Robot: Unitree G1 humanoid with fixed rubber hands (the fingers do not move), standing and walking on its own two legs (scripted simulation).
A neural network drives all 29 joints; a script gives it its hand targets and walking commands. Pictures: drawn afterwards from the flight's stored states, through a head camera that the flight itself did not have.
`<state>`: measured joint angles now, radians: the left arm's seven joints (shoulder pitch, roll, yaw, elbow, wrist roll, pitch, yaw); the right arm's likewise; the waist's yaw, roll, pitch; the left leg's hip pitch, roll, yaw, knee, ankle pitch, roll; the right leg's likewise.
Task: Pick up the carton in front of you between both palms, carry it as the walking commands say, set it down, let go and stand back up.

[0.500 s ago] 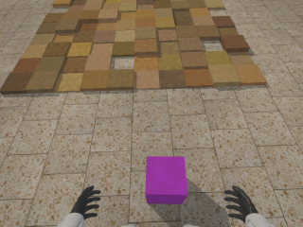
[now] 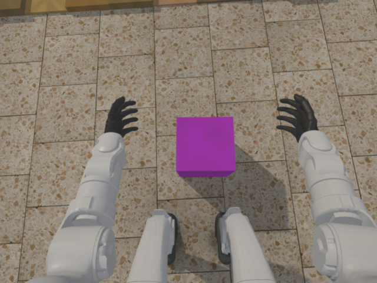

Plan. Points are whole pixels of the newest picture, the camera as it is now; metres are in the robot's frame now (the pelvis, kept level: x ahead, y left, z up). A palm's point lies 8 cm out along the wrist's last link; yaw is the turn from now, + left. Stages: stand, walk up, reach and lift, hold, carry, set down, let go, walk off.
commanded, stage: reach and lift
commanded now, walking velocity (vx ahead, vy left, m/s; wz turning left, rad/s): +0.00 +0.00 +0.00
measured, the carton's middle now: (203, 150) +0.47 -0.04 -0.54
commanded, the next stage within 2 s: none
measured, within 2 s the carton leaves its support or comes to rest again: leaves its support in 1.90 s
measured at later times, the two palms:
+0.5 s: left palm (138, 124) +0.48 +0.16 -0.22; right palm (276, 122) +0.47 -0.23 -0.22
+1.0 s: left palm (153, 144) +0.48 +0.16 -0.44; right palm (254, 144) +0.46 -0.22 -0.44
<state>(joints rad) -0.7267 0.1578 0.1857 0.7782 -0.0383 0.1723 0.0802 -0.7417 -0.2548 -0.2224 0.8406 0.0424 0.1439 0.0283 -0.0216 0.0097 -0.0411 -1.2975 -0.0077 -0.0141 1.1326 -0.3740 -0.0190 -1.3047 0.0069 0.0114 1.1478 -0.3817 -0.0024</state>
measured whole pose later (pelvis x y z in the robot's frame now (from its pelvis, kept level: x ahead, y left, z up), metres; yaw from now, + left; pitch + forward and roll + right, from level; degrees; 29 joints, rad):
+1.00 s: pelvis -0.05 +0.01 -0.27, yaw +1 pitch +41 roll +1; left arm -1.32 0.28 0.12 1.04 -0.18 0.07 0.15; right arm -1.33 -0.40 -0.13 1.13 0.20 0.04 -0.06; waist -0.03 0.02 0.22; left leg -2.28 -0.06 -0.02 2.07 -0.52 -0.05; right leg -2.29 0.04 0.04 2.08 -0.52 0.03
